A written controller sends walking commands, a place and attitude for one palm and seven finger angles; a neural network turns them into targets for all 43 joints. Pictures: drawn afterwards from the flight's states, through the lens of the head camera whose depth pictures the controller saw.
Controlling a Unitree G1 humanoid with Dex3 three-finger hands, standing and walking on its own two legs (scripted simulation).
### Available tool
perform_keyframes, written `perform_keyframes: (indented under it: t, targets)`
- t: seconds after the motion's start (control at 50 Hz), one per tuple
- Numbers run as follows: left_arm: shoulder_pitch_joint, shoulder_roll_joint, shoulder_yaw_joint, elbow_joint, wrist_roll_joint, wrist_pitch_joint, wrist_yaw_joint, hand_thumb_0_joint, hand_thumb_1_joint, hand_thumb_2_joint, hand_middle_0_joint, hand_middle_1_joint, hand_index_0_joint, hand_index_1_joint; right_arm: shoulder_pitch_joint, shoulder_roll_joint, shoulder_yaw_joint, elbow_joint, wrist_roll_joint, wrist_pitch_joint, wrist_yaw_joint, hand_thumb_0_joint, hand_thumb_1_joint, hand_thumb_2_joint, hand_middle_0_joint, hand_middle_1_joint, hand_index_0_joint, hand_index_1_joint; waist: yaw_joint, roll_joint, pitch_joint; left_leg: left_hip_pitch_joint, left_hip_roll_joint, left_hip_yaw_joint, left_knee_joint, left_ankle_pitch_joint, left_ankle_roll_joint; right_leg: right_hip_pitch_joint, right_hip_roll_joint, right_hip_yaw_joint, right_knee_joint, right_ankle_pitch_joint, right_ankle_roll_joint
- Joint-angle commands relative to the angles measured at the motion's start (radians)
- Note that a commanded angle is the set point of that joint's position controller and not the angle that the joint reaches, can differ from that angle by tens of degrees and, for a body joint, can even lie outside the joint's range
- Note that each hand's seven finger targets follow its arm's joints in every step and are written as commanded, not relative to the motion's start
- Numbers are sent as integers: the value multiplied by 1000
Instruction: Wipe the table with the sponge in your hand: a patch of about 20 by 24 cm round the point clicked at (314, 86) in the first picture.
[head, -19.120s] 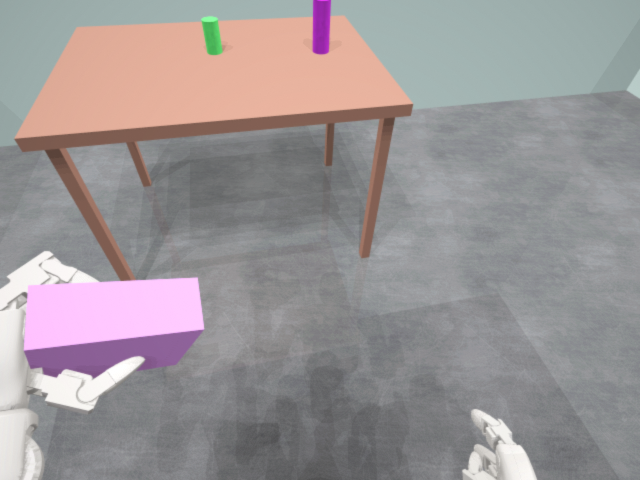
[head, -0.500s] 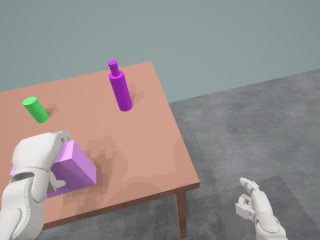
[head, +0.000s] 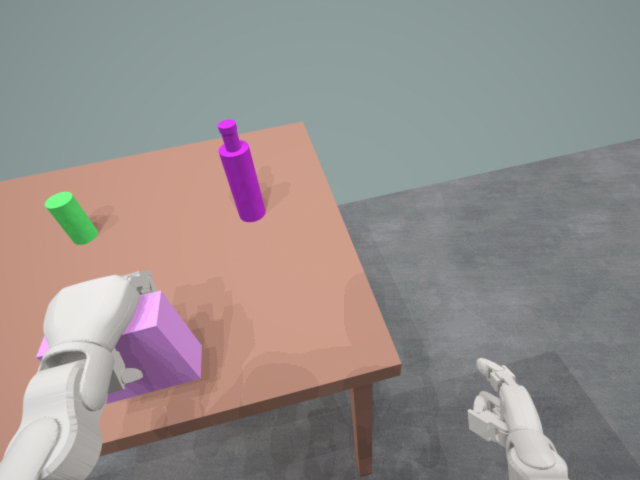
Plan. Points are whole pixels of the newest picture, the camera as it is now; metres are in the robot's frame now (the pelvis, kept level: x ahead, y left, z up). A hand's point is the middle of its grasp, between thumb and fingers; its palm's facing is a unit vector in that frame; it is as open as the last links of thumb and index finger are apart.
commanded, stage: move the sponge above the wiping area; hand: left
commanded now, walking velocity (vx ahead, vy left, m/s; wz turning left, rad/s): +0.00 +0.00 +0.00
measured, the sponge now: (138, 359) +0.22 +0.28 +0.04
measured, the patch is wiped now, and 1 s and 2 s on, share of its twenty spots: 0.00 0.00 0.00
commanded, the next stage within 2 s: lower the sponge onto the table in 1.74 s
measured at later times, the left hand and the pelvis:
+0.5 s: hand (134, 335) +0.24 +0.28 +0.08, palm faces -0.01 -0.09 -1.00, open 9.5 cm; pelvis +0.01 +0.01 +0.00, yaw +0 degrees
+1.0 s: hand (145, 343) +0.24 +0.27 +0.06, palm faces -0.06 -0.09 -0.99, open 9.5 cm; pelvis +0.00 +0.00 +0.00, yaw +0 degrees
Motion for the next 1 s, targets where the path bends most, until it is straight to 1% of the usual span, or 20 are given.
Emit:
perform_keyframes:
  t: [0.0,0.06,0.08,0.16,0.18,0.34,0.38,0.46,0.48,0.5,0.64,0.66,0.68,0.7,0.76,0.78,0.86,0.88,0.96,0.98]
  targets:
    - [-232,239,176,-184,34,-14,57,0,100,1300,-1200,-1600,-1200,-1600,-221,-89,-31,-173,3,-59,-10,0,-900,-900,200,300,200,300,-2,-55,-191,104,-26,-49,-25,168,45,-19,-21,97,-105,132,-17]
    - [-232,246,184,-189,44,-6,63,0,100,1300,-1200,-1600,-1200,-1600,-249,-90,-29,-175,3,-55,-8,0,-900,-900,200,300,200,300,10,-25,-192,114,-31,-59,-30,169,42,-20,-10,119,-107,127,-28]
    - [-254,197,138,-202,39,-9,62,0,100,1300,-1200,-1600,-1200,-1600,-240,-83,-27,-183,4,-59,-7,0,-900,-900,200,300,200,300,3,-25,-218,115,-26,-49,-29,172,44,-16,-23,87,-97,134,-19]
    - [-202,215,161,-195,46,2,67,0,100,1300,-1200,-1600,-1200,-1600,-242,-91,-32,-177,2,-54,1,0,-900,-900,200,300,200,300,10,-20,-213,120,-26,-59,-28,202,42,-9,-9,108,-95,167,-31]
    - [-217,178,123,-216,47,-1,65,0,100,1300,-1200,-1600,-1200,-1600,-234,-85,-30,-186,3,-55,4,0,-900,-900,200,300,200,300,7,-37,-233,117,-23,-55,-24,213,44,-5,-20,82,-84,179,-22]
    - [-213,192,128,-193,69,12,86,0,100,1300,-1200,-1600,-1200,-1600,-214,-92,-41,-177,-1,-43,6,0,-900,-900,200,300,200,300,7,-54,-223,118,-18,-57,-25,223,42,-17,-16,86,-85,183,-24]
    - [-255,146,85,-218,64,12,90,0,100,1300,-1200,-1600,-1200,-1600,-230,-81,-32,-184,4,-48,7,0,-900,-900,200,300,200,300,1,-35,-233,125,-17,-58,-30,206,44,-19,-15,75,-80,161,-24]
    - [-220,186,119,-200,78,24,97,0,100,1300,-1200,-1600,-1200,-1600,-247,-88,-33,-177,-1,-42,9,0,-900,-900,200,300,200,300,16,-22,-225,131,-23,-72,-34,216,41,-12,-2,106,-87,170,-36]
    - [-235,119,61,-204,69,23,95,0,100,1300,-1200,-1600,-1200,-1600,-227,-79,-32,-182,4,-44,11,0,-900,-900,200,300,200,300,-4,-31,-230,123,-16,-59,-30,217,44,-15,-12,72,-79,172,-27]
    - [-230,149,86,-187,77,22,97,0,100,1300,-1200,-1600,-1200,-1600,-219,-86,-37,-173,1,-44,12,0,-900,-900,200,300,200,300,4,-52,-232,123,-16,-62,-27,228,42,-18,-9,80,-80,183,-28]
    - [-215,151,81,-159,86,37,95,0,100,1300,-1200,-1600,-1200,-1600,-220,-89,-39,-174,0,-28,16,0,-900,-900,200,300,200,300,5,-80,-215,110,-23,-56,-21,221,44,-20,-13,92,-85,195,-25]
    - [-222,185,115,-154,89,44,97,0,100,1300,-1200,-1600,-1200,-1600,-242,-93,-34,-168,-1,-25,15,0,-900,-900,200,300,200,300,9,-56,-199,117,-25,-63,-29,200,43,-21,0,117,-94,173,-36]
    - [-220,139,83,-172,79,36,97,0,100,1300,-1200,-1600,-1200,-1600,-227,-84,-36,-180,4,-29,15,0,-900,-900,200,300,200,300,-1,-69,-221,112,-23,-47,-20,207,49,-8,-12,92,-83,185,-26]
    - [-206,179,117,-159,82,30,99,0,100,1300,-1200,-1600,-1200,-1600,-223,-89,-38,-174,2,-30,13,0,-900,-900,200,300,200,300,8,-76,-229,111,-26,-52,-16,216,46,-2,-11,99,-83,195,-27]
    - [-195,189,132,-162,80,27,102,0,100,1300,-1200,-1600,-1200,-1600,-238,-91,-38,-173,0,-27,12,0,-900,-900,200,300,200,300,10,-39,-208,119,-32,-58,-15,214,44,-13,-4,125,-91,196,-35]
    - [-213,128,76,-171,73,18,100,0,100,1300,-1200,-1600,-1200,-1600,-228,-80,-36,-180,6,-32,14,0,-900,-900,200,300,200,300,-3,-38,-215,113,-26,-49,-14,207,47,-19,-13,92,-85,180,-27]
    - [-246,172,105,-114,75,4,102,0,100,1300,-1200,-1600,-1200,-1600,-226,-90,-41,-166,3,-40,3,0,-900,-900,200,300,200,300,0,-56,-187,114,-33,-55,-14,168,47,-48,-3,117,-103,141,-30]
    - [-259,117,58,-123,66,-6,100,0,100,1300,-1200,-1600,-1200,-1600,-217,-83,-43,-173,8,-45,1,0,-900,-900,200,300,200,300,-15,-57,-200,110,-29,-40,-11,161,53,-45,-13,94,-98,137,-21]
    - [-303,172,99,-104,86,-24,114,0,100,1300,-1200,-1600,-1200,-1600,-216,-91,-47,-162,2,-51,-3,0,-900,-900,200,300,200,300,-2,-49,-218,122,-34,-50,-11,167,49,-46,-3,123,-99,142,-32]
    - [-294,139,77,-108,83,-29,117,0,100,1300,-1200,-1600,-1200,-1600,-209,-84,-48,-168,3,-55,-3,0,-900,-900,200,300,200,300,-2,-63,-243,121,-31,-40,-4,180,52,-34,-12,97,-89,155,-25]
